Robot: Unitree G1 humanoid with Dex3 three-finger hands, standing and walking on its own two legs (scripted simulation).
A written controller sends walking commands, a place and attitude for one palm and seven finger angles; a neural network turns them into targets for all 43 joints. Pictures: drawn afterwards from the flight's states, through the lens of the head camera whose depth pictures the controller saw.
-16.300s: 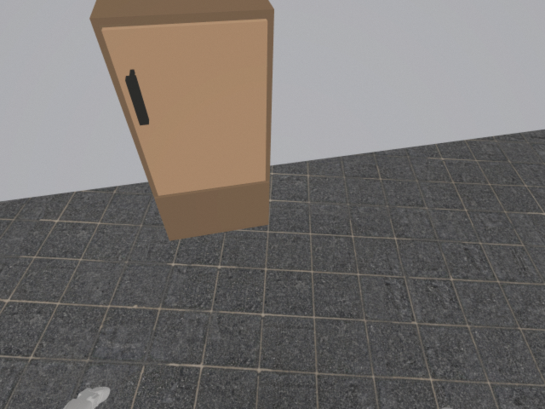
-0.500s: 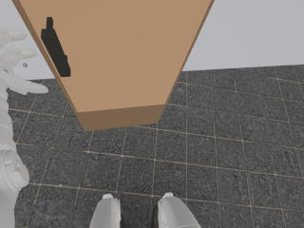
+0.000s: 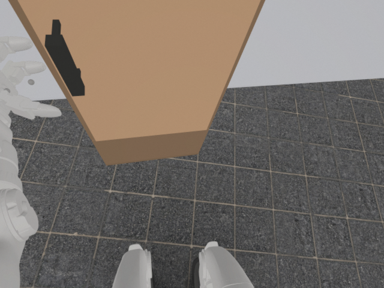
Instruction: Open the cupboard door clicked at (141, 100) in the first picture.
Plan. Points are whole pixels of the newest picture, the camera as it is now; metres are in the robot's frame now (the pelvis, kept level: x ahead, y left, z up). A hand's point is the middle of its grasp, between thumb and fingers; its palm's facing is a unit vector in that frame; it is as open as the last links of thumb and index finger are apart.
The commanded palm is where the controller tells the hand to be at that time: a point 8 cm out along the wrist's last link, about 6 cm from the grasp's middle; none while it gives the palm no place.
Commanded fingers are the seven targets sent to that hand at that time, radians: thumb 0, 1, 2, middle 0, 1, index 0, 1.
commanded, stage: slide the fingers in behind the handle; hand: left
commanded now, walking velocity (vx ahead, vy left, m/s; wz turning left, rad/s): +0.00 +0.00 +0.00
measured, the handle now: (68, 60) +0.55 +0.22 +0.06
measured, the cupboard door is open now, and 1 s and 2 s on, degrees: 0 0 0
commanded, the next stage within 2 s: close the thumb around the handle in 1.54 s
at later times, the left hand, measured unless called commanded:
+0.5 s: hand (47, 84) +0.49 +0.25 +0.06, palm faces +0.12 -0.99 +0.00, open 14.0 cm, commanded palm +0.47 +0.27 +0.06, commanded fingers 0.00 -0.50 0.30 -0.30 -1.20 -0.30 -1.20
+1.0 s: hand (77, 79) +0.51 +0.20 +0.06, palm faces +0.11 -0.99 +0.01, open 13.9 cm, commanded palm +0.48 +0.24 +0.06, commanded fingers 0.00 -0.50 0.30 -0.30 -1.20 -0.30 -1.20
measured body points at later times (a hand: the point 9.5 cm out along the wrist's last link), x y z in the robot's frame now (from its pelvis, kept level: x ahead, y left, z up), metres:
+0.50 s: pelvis +0.00 -0.01 +0.00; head +0.14 +0.03 +0.42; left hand +0.48 +0.30 +0.06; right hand +0.02 -0.27 -0.10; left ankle +0.02 +0.09 -0.65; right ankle +0.02 -0.13 -0.65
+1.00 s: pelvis +0.00 -0.01 +0.00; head +0.14 +0.02 +0.43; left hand +0.50 +0.25 +0.06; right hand +0.01 -0.27 -0.11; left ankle +0.02 +0.09 -0.65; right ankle +0.02 -0.13 -0.65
